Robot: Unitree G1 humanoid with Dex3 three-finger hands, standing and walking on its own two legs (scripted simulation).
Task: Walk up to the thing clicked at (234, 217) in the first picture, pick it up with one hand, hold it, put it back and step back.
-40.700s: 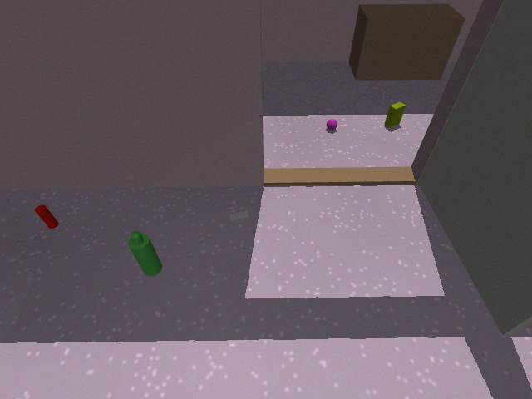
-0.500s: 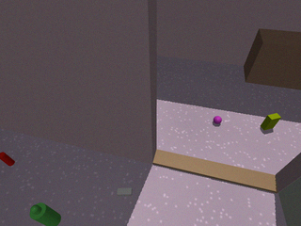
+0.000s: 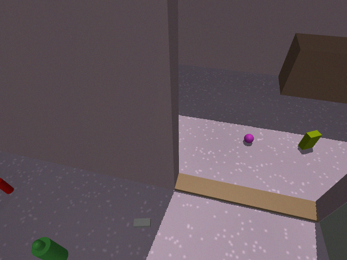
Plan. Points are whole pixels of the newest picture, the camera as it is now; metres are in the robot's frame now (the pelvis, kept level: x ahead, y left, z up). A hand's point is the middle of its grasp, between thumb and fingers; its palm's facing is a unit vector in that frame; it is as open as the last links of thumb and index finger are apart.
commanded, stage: stand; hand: left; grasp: from above
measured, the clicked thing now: (142, 222) +0.47 +0.23 -0.77
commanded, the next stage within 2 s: step back in 0.66 s
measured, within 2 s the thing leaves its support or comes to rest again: neither
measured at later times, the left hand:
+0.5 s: hand out of the picture +0.07 +0.25 -0.16, palm faces +0.01 -0.94 -0.34, open 7.4 cm
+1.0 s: hand out of the picture +0.10 +0.32 -0.18, palm faces -0.02 -0.92 -0.38, open 7.4 cm
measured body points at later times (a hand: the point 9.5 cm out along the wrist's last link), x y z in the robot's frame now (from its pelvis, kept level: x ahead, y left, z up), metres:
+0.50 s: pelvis +0.00 +0.00 +0.00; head +0.01 -0.01 +0.45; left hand +0.07 +0.30 -0.13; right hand +0.07 -0.29 -0.14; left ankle +0.00 +0.15 -0.75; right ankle +0.01 -0.12 -0.75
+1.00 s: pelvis -0.05 +0.05 -0.02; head +0.03 +0.07 +0.42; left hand +0.10 +0.36 -0.16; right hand +0.02 -0.28 -0.13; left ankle -0.05 +0.14 -0.75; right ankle -0.01 -0.11 -0.72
